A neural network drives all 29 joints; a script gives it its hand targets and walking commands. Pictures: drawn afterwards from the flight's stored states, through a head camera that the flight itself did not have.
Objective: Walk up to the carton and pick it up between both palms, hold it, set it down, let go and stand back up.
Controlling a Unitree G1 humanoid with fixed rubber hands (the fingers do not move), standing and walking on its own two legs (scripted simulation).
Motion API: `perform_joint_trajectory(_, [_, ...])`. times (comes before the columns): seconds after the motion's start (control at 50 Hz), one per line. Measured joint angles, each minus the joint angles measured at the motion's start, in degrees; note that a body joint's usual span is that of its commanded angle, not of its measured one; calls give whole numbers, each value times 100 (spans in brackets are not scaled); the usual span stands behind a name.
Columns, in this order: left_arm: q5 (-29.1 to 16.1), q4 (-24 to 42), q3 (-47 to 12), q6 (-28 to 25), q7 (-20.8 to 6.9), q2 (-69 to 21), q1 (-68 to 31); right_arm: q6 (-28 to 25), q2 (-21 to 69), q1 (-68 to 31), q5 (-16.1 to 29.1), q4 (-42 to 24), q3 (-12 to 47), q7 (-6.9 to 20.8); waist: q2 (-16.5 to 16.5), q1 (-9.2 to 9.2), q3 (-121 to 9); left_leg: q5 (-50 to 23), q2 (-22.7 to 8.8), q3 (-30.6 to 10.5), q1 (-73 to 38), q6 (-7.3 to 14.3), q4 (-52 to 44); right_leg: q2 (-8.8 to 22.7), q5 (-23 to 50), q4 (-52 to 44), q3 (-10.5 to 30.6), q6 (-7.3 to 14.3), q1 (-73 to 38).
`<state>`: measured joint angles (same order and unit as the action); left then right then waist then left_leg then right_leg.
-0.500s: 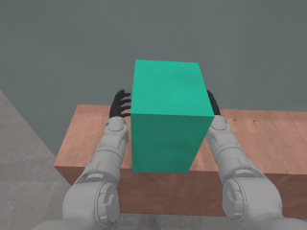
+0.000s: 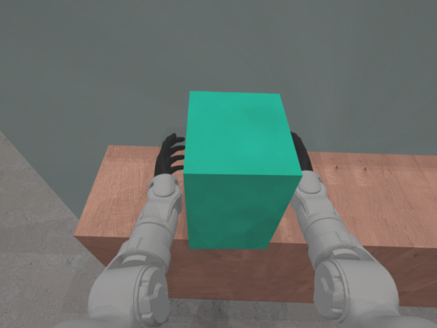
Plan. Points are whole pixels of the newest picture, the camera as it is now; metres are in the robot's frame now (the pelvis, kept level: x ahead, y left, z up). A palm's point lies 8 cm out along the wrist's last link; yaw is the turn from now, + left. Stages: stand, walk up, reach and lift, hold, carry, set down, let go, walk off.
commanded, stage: set down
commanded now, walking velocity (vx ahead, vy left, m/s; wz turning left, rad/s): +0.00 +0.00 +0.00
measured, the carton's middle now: (231, 176) +0.40 -0.02 +0.02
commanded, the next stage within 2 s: none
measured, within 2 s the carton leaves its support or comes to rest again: neither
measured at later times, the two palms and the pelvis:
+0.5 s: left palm (163, 177) +0.38 +0.12 +0.04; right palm (298, 172) +0.39 -0.15 +0.05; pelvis +0.00 +0.00 +0.00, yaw +0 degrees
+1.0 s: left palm (162, 179) +0.38 +0.13 +0.03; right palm (300, 169) +0.40 -0.16 +0.04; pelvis +0.01 +0.00 +0.00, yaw +0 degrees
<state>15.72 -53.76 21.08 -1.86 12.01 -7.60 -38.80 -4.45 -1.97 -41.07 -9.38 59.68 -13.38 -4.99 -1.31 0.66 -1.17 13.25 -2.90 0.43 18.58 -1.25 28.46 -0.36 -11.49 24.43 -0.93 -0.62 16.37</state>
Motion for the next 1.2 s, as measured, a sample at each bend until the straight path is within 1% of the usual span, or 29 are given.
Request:
perform_joint_trajectory(0.1, [30,-1,13,-129,-5,-3,67,-120,67,30,-124,1,-142,23,0,0,9,5,0,0,0,0,0,0,-5,0,0,0,0])
perform_joint_trajectory(0.24, [236,-2,223,-249,-87,-49,87,-293,175,48,-341,0,-428,89,0,0,50,5,0,0,0,0,0,0,-5,0,0,0,0])
perform_joint_trajectory(0.4, [343,-1,361,-334,-156,-67,89,-487,271,34,-737,1,-795,224,0,-3,97,5,0,0,0,0,0,0,-5,0,0,0,0])
perform_joint_trajectory(0.5, [358,-2,380,-373,-160,-67,88,-554,272,45,-718,2,-816,252,0,-3,121,5,0,0,0,0,0,0,-5,0,0,0,0])
perform_joint_trajectory(0.56, [358,-2,381,-372,-99,-66,88,-553,273,23,-395,41,-820,274,0,-3,157,5,0,0,1,0,0,0,-5,0,0,0,1])
perform_joint_trajectory(0.6, [357,-3,383,-339,-4,-61,84,-550,273,-47,-53,155,-822,246,0,-4,208,5,0,0,1,0,0,0,-5,0,0,0,1])
perform_joint_trajectory(0.64, [225,-3,321,-278,115,-15,83,-525,250,-125,349,262,-761,206,0,-4,268,5,-1,0,3,0,0,-1,-5,0,0,0,3])
perform_joint_trajectory(0.7, [-158,-2,84,-228,263,108,81,-479,150,-197,859,324,-446,109,0,-21,304,5,-3,0,48,0,-1,-3,-5,0,0,0,48])
perform_joint_trajectory(0.74, [-400,-2,-127,-228,307,193,81,-478,67,-228,1128,332,-194,65,0,-41,287,5,-4,0,103,-1,-1,-4,-5,-1,0,0,103])
perform_joint_trajectory(0.8, [-595,-1,-353,-258,311,276,81,-478,-32,-271,1402,332,116,6,0,-56,211,5,-7,0,195,-10,-1,-6,-5,-1,1,0,196])
perform_joint_trajectory(0.86, [-673,-2,-456,-322,266,301,83,-479,-142,-297,1689,333,458,-27,0,-63,186,5,-12,0,219,-22,0,-12,-5,0,3,2,222])
perform_joint_trajectory(0.94, [-710,-2,-526,-396,174,307,133,-560,-253,-229,1902,331,757,-30,0,-64,149,5,-29,0,219,-38,0,-29,-4,0,4,15,224])
perform_joint_trajectory(1.06, [-711,-2,-559,-526,5,308,448,-787,-406,152,2134,333,1130,-31,0,-64,18,-25,-55,0,219,-51,0,-55,17,0,6,33,228])
perform_joint_trajectory(1.14, [-736,50,-599,-613,-30,307,730,-863,-489,451,2214,334,1209,-2,0,-65,9,-50,-75,0,219,-52,0,-75,62,0,7,41,232])
perform_joint_trajectory(1.2, [-849,191,-659,-673,-22,314,992,-877,-534,687,2251,335,1210,59,0,-65,-2,-88,-77,0,219,-52,0,-78,99,0,8,47,233])
